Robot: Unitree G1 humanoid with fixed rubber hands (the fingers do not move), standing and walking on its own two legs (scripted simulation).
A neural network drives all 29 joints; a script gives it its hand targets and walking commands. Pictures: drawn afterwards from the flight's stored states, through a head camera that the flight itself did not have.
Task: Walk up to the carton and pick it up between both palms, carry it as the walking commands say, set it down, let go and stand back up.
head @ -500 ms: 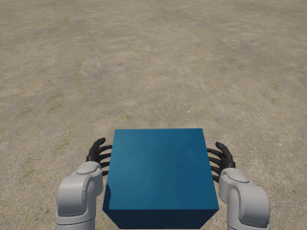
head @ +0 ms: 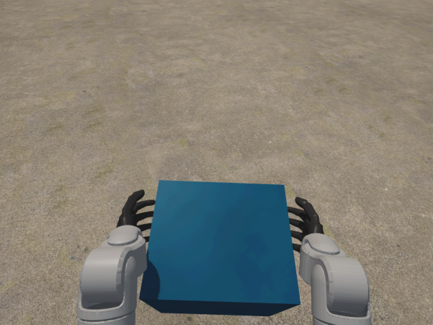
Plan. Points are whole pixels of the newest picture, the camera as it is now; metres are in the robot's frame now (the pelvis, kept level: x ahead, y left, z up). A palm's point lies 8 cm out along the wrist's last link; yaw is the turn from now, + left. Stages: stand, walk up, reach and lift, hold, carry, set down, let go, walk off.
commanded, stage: carry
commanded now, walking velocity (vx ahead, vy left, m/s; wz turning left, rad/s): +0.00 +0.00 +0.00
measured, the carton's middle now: (218, 253) +0.25 +0.02 +0.02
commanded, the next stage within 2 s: none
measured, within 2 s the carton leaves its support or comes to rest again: neither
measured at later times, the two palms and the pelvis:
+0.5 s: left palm (85, 290) +0.15 +0.21 +0.07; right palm (283, 301) +0.16 -0.08 +0.07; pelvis -0.10 +0.05 -0.02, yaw +4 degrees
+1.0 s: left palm out of the picture +0.00 +0.43 +0.06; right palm (110, 317) +0.12 +0.16 +0.07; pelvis -0.18 +0.18 -0.01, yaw +23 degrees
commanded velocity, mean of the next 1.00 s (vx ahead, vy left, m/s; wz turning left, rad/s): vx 0.00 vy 0.17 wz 0.50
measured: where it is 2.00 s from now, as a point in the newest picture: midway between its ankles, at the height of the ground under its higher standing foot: outside the picture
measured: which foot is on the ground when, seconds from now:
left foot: down 0.00-0.54, up 0.56-0.80, down 0.82-1.00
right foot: up 0.00-0.00, down 0.02-0.40, up 0.42-0.52, down 0.54-0.84, up 0.86-1.00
